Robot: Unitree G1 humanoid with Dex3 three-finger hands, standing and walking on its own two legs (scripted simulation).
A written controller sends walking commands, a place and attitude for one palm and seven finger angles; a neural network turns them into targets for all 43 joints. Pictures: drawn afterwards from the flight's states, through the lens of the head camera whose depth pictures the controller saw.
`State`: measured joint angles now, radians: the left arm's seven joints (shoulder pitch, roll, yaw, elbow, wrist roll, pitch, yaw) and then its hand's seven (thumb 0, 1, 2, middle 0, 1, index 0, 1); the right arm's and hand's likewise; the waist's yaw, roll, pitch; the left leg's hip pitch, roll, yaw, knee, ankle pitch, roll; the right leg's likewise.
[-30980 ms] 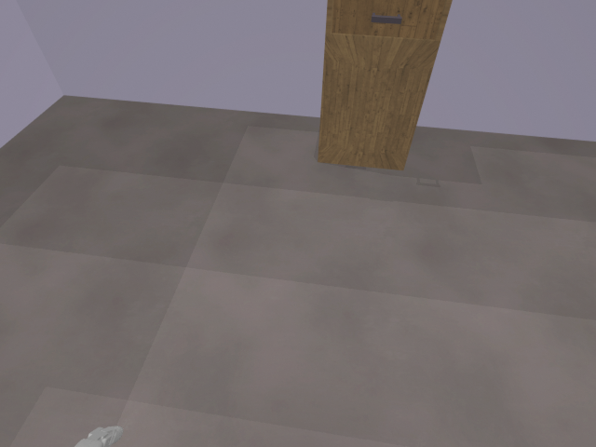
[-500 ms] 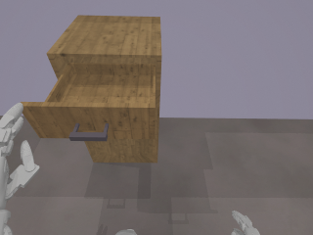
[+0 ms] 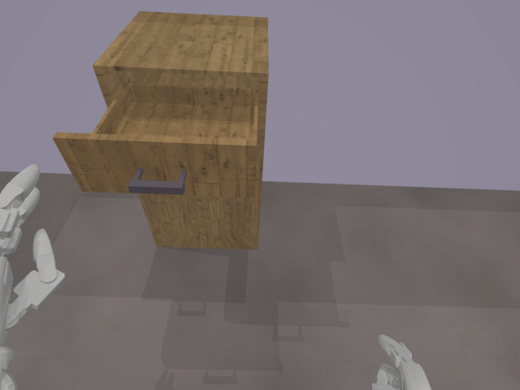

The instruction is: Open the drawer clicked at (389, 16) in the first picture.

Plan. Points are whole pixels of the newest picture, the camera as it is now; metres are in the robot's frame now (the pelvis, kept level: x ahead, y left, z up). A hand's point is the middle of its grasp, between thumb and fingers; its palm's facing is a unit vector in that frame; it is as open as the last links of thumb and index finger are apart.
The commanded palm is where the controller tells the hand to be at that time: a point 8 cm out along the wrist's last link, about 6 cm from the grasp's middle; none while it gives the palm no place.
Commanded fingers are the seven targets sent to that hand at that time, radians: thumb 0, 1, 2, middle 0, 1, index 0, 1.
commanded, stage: stop stepping back and stand still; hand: left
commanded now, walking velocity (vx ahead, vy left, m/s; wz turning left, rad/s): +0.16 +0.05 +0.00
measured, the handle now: (159, 180) +0.52 +0.26 -0.01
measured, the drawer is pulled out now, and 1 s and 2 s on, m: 0.30 0.30 0.30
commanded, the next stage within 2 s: let the arm hang, fingers relaxed in 0.42 s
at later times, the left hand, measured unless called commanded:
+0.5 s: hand (49, 296) +0.17 +0.24 +0.16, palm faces +0.37 -0.83 -0.42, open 7.4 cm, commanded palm none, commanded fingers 0.00 0.90 0.90 -0.20 -0.30 -0.20 -0.30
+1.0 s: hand out of the picture -0.04 +0.20 -0.17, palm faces +0.02 -0.98 -0.22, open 7.2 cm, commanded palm none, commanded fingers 0.00 0.90 0.90 -0.20 -0.30 -0.20 -0.30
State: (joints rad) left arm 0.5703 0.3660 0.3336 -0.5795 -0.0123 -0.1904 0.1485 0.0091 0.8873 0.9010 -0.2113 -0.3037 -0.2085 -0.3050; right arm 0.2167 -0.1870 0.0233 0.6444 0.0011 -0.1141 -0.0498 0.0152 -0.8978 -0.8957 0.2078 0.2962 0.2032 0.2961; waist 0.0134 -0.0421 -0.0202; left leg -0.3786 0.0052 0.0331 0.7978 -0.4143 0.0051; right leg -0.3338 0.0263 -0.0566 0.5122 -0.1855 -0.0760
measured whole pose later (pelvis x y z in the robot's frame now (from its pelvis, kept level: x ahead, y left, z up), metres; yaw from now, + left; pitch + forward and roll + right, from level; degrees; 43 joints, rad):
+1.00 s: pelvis -0.03 +0.00 +0.01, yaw +2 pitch -2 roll +0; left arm 0.31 0.24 -0.01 1.03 0.02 0.03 0.01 0.00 0.94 0.90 -0.21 -0.30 -0.20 -0.30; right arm 0.29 -0.22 0.01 1.02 -0.01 0.03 -0.01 0.01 -0.90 -0.90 0.20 0.30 0.20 0.30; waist 0.01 -0.02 0.09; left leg -0.19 -0.01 0.02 0.44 -0.22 0.02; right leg -0.23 0.03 -0.03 0.39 -0.13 -0.04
